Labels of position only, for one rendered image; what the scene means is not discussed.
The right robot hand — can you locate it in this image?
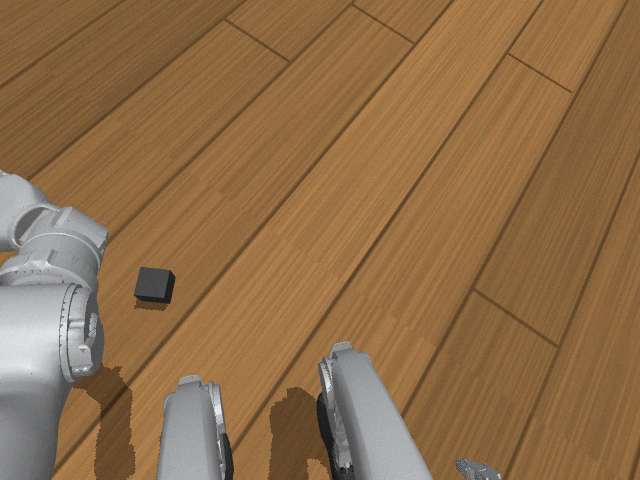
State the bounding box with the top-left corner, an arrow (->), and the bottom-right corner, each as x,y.
455,458 -> 501,480

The right robot foot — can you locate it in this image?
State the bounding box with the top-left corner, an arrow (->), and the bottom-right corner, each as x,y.
317,392 -> 355,480

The cube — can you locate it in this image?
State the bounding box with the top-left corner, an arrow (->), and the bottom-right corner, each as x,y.
134,267 -> 176,304

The left robot hand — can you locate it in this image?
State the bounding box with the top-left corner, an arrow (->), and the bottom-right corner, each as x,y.
0,170 -> 51,252

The left robot arm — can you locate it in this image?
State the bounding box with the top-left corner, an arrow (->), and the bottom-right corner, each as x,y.
0,203 -> 109,480

